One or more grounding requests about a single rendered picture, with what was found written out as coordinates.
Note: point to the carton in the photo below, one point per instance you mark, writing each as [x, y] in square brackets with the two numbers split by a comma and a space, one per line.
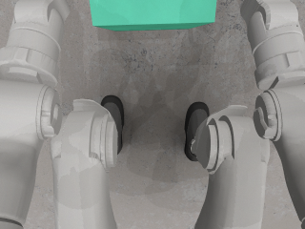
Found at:
[151, 15]

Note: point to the robot right upper arm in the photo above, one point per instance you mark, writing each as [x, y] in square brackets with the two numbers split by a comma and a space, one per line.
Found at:
[279, 115]

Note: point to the right robot forearm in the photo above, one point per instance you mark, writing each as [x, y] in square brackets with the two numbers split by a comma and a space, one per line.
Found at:
[277, 42]

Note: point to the right robot shin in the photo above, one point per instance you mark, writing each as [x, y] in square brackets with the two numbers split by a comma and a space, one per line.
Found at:
[233, 110]

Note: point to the left robot forearm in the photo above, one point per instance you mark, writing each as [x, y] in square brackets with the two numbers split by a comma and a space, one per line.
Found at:
[35, 40]

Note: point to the robot left thigh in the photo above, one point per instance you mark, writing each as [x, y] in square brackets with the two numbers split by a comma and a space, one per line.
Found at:
[81, 177]

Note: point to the robot left upper arm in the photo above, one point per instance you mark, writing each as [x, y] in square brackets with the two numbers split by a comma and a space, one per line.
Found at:
[29, 114]

